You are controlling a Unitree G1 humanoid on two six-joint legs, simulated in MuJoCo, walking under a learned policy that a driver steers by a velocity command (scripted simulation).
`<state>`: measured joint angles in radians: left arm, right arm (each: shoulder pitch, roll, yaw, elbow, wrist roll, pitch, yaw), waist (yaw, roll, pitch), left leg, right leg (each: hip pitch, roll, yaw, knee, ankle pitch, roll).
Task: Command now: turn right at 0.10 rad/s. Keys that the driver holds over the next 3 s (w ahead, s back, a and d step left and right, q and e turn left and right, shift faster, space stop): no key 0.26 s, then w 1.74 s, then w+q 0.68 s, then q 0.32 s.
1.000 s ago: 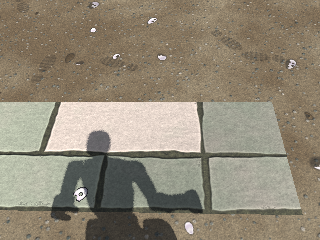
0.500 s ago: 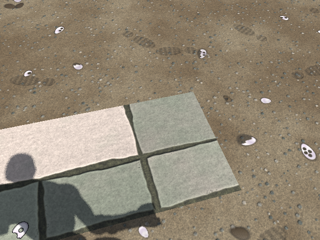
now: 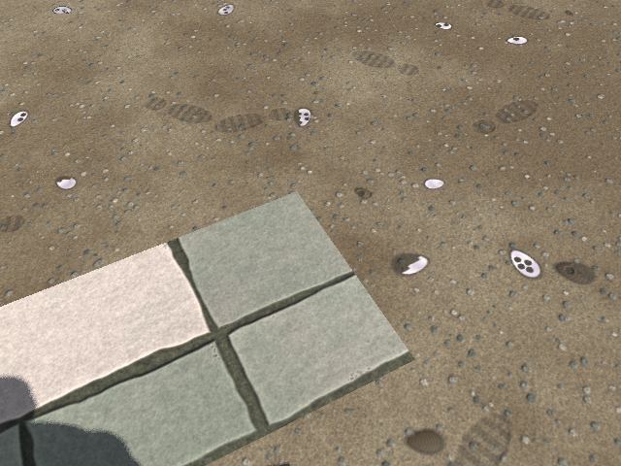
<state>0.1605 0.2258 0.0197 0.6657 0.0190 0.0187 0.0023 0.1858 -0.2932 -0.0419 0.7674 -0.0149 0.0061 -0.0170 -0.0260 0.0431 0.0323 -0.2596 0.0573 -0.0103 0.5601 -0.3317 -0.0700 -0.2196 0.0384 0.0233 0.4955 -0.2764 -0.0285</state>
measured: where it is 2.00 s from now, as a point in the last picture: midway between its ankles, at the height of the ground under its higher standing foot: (307, 318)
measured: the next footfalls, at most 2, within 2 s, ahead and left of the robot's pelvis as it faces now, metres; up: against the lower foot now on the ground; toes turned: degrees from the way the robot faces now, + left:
right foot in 0.98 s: +0.45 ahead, -0.08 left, +0.00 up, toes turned -1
left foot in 1.52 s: +0.75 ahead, +0.17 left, +0.00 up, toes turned +2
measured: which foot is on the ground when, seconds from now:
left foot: down 0.00-1.00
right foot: down 0.00-0.52, up 0.54-0.96, down 0.98-1.00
